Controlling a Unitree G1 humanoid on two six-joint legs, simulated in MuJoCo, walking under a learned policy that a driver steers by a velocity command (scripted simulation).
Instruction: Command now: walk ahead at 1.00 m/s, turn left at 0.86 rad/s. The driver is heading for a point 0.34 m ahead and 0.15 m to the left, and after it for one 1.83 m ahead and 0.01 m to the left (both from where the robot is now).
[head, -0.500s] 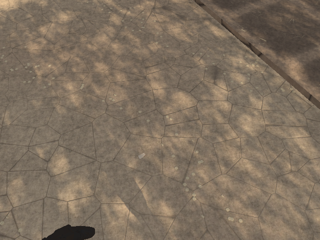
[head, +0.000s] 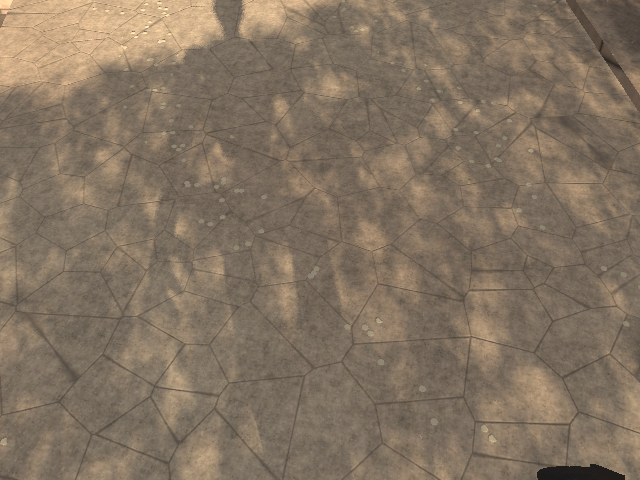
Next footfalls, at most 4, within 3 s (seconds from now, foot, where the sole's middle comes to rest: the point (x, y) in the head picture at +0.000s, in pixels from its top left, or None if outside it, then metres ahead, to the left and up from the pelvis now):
0.08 left None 0.27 0.03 -0.75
0.52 right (338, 353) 0.74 0.02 -0.75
0.94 left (222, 243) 1.05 0.33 -0.75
1.32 right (323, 183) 1.28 0.07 -0.75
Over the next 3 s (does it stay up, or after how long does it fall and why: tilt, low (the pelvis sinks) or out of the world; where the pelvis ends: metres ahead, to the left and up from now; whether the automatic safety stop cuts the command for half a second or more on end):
stays up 1.65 -0.06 0.02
